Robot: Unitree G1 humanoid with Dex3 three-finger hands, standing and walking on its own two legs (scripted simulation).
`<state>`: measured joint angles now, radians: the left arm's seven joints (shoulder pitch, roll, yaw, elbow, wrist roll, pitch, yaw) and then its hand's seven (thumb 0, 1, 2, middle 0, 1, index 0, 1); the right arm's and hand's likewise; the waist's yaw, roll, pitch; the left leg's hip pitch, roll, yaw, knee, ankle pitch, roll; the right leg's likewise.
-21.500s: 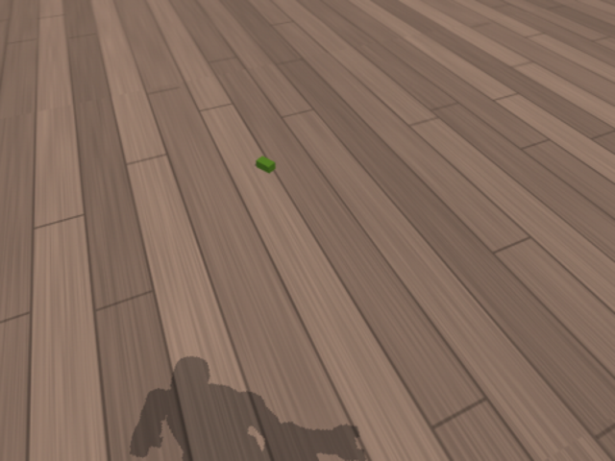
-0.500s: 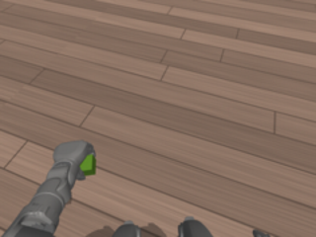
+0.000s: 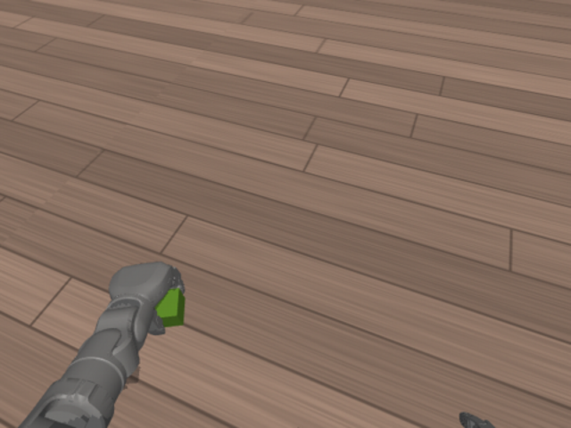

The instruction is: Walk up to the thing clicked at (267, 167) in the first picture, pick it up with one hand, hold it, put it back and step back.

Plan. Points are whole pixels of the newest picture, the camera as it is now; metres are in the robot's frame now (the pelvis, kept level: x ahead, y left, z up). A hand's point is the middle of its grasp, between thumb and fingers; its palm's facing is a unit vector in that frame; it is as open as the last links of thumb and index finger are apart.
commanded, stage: hold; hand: left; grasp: from above
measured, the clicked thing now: (156, 309) +0.33 +0.23 -0.10
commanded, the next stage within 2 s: crouch in 1.74 s
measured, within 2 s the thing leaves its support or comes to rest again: neither
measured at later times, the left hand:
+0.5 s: hand (144, 300) +0.32 +0.22 -0.03, palm faces -0.45 -0.05 -0.89, open 7.6 cm
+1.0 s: hand (141, 316) +0.29 +0.22 -0.02, palm faces -0.44 -0.05 -0.90, open 7.6 cm
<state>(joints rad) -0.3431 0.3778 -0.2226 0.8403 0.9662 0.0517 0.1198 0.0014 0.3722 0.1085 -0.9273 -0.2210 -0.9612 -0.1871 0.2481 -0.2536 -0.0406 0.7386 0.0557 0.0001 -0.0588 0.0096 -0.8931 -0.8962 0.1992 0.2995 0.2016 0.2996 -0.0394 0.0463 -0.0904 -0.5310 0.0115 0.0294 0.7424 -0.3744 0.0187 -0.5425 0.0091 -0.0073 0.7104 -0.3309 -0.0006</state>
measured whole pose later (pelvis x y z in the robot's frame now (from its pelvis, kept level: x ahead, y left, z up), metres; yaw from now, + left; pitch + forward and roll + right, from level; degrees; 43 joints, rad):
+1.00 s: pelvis -0.01 +0.00 +0.02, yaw +0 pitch +2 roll +0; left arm -0.26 0.40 -0.25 0.67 0.97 0.04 0.00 0.00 0.39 0.10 -0.91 -0.24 -0.94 -0.21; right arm 0.21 -0.26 -0.03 0.68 0.07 0.06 -0.06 0.01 -0.90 -0.90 0.20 0.30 0.20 0.30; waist 0.00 0.06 -0.02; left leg -0.28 0.00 0.04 0.50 -0.26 0.02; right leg -0.31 0.00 0.01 0.51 -0.23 0.00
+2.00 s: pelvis +0.00 +0.00 +0.03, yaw +0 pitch +1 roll +0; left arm -0.25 0.39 -0.24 0.67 0.99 0.02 0.01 0.00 0.38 0.10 -0.91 -0.23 -0.95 -0.20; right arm 0.20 -0.26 -0.03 0.68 0.07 0.08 -0.06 0.01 -0.89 -0.90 0.20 0.30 0.20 0.30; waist 0.00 0.05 -0.02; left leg -0.24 0.00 0.04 0.46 -0.25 0.02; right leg -0.27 0.00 0.01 0.47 -0.22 0.00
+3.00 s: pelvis -0.08 +0.00 -0.29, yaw -1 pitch +40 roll -5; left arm -0.93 0.61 0.02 1.35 1.20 -0.10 0.34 0.00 0.37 0.11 -0.92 -0.22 -0.96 -0.19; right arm 0.20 -0.25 0.01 0.72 -0.08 -0.07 0.05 0.01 -0.89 -0.90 0.20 0.30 0.20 0.30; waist -0.22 0.04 -0.17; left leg -2.02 0.00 -0.04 2.00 -0.68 0.03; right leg -1.99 -0.03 -0.08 1.93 -0.63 -0.01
